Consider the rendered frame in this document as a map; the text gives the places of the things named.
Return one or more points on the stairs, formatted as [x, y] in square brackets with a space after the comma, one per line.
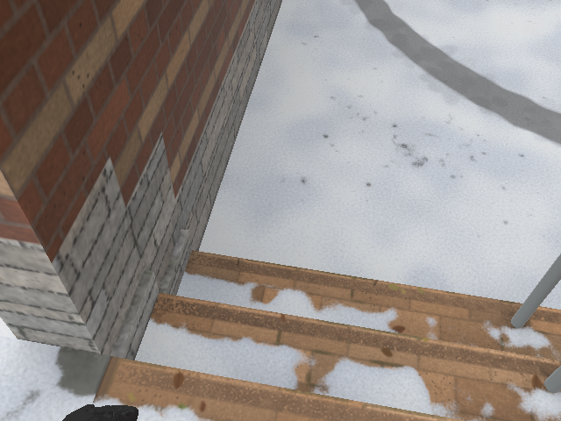
[426, 350]

